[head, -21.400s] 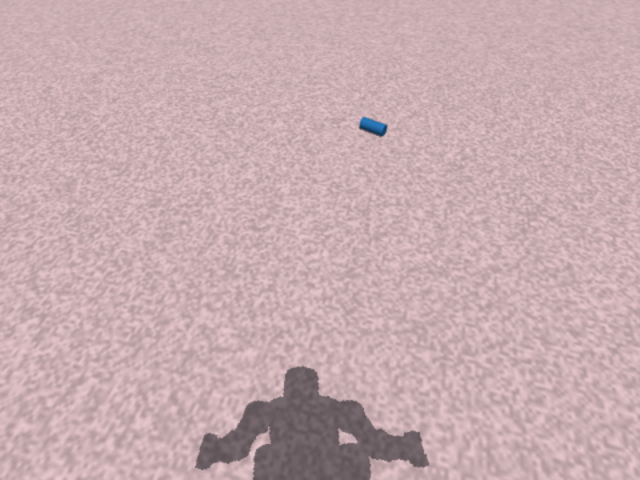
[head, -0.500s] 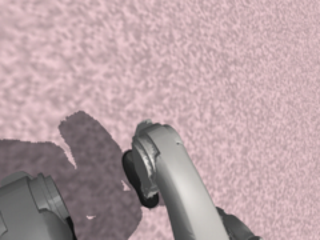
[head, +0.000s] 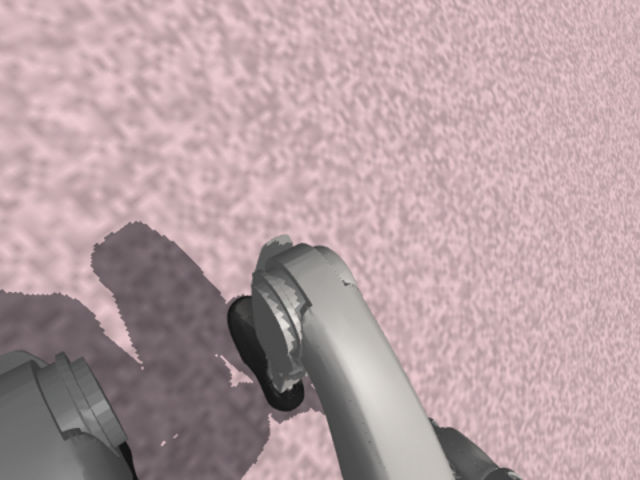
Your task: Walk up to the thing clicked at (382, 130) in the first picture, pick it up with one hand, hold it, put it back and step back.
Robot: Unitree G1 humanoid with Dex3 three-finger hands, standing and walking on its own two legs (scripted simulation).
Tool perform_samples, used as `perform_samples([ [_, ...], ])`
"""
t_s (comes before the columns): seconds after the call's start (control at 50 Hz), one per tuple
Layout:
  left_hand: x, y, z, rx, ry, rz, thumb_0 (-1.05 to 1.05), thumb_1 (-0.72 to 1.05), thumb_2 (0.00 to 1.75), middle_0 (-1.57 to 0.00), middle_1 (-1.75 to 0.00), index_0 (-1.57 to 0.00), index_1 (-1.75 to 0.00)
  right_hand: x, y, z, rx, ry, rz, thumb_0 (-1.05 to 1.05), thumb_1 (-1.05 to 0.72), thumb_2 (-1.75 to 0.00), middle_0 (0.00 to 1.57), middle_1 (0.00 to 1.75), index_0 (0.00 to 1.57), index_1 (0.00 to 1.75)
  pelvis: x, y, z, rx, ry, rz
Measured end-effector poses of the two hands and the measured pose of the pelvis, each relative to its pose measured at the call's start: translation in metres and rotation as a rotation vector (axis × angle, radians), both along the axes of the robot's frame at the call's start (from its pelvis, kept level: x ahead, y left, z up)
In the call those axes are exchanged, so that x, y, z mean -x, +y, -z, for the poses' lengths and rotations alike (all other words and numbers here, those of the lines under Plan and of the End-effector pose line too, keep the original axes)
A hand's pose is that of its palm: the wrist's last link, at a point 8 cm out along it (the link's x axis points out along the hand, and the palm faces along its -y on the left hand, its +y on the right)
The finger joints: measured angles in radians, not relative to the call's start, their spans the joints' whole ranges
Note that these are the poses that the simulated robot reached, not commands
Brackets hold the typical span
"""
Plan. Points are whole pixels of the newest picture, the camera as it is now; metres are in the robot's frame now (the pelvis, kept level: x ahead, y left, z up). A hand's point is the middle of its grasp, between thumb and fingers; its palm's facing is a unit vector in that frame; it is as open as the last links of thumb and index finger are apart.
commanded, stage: rest palm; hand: left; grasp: from above
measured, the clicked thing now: out of the picture +0.53 +0.27 -0.28
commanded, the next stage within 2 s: close in 0.14 s
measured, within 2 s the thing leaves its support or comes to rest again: neither
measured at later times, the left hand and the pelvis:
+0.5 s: hand out of the picture +0.50 +0.26 -0.26, palm faces -0.48 -0.10 -0.87, open 13.1 cm; pelvis +0.00 +0.00 +0.00, yaw -1 degrees
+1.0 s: hand out of the picture +0.50 +0.26 -0.27, palm faces -0.47 -0.10 -0.88, open 12.1 cm; pelvis +0.00 +0.00 +0.01, yaw -1 degrees
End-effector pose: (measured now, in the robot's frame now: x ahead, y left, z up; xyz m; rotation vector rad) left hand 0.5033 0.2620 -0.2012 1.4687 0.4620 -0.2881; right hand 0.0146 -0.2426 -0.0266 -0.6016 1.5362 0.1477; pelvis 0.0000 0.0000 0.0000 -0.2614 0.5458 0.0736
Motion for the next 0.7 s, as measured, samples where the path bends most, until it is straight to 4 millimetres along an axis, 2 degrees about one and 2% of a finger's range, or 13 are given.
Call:
perform_samples([
  [0.32, -0.0038, 0.0054, -0.0002, -0.017, 0.004, -0.037, 0.0, -0.43, 1.03, -0.1, -1.08, -0.12, -1.07, 0.0067, 0.0034, -0.0035, -0.015, 0.017, 0.003, -0.01, -0.91, -0.9, 0.2, 0.29, 0.2, 0.3, 0.0006, 0.0002, -0.0021, 0.005, 0.001, 0.006],
  [0.7, -0.005, -0.0002, 0.0022, -0.012, -0.006, -0.008, 0.0, -0.35, 1.0, -0.19, -1.0, -0.18, -1.01, 0.0078, 0.0036, -0.0082, 0.009, 0.02, -0.001, -0.01, -0.91, -0.9, 0.2, 0.29, 0.2, 0.3, 0.0026, 0.0009, -0.0053, 0.013, -0.001, 0.012],
])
